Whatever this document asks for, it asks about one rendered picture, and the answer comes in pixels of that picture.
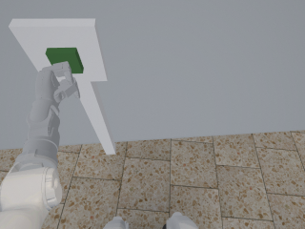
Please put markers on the left robot forearm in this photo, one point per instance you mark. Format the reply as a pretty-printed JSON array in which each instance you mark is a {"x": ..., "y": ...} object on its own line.
[{"x": 42, "y": 143}]

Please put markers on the left robot upper arm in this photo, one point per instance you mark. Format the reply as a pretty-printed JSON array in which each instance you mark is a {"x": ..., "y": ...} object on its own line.
[{"x": 27, "y": 197}]

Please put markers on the robot left thigh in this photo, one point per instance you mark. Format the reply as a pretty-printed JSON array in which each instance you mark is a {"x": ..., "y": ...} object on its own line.
[{"x": 117, "y": 224}]

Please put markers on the right robot shin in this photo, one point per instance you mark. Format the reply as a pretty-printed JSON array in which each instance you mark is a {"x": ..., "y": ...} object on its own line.
[{"x": 176, "y": 214}]

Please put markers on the button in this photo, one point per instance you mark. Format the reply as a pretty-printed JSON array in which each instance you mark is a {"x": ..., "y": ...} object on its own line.
[{"x": 58, "y": 55}]

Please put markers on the panel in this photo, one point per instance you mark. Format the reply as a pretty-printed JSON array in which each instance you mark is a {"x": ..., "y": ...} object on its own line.
[{"x": 35, "y": 35}]

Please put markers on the left robot hand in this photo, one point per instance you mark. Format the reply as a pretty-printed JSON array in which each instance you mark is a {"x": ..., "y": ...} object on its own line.
[{"x": 47, "y": 86}]

